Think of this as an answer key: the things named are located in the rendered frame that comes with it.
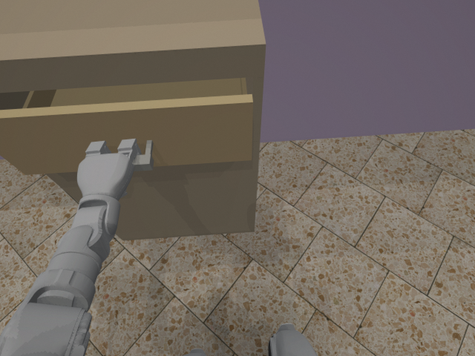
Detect handle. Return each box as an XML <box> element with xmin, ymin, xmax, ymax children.
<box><xmin>132</xmin><ymin>140</ymin><xmax>154</xmax><ymax>171</ymax></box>

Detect robot left hand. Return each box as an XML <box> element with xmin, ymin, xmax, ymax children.
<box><xmin>77</xmin><ymin>139</ymin><xmax>142</xmax><ymax>201</ymax></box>

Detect robot left shin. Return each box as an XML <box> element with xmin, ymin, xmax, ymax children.
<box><xmin>190</xmin><ymin>349</ymin><xmax>206</xmax><ymax>355</ymax></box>

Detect left robot upper arm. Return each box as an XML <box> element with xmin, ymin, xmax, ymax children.
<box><xmin>0</xmin><ymin>303</ymin><xmax>92</xmax><ymax>356</ymax></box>

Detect cabinet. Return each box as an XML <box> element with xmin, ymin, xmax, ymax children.
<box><xmin>0</xmin><ymin>0</ymin><xmax>266</xmax><ymax>241</ymax></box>

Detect right robot thigh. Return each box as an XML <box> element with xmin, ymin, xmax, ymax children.
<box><xmin>270</xmin><ymin>330</ymin><xmax>318</xmax><ymax>356</ymax></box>

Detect drawer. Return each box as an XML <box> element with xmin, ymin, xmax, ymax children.
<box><xmin>0</xmin><ymin>78</ymin><xmax>253</xmax><ymax>175</ymax></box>

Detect left robot forearm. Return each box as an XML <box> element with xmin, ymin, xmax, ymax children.
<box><xmin>0</xmin><ymin>194</ymin><xmax>120</xmax><ymax>355</ymax></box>

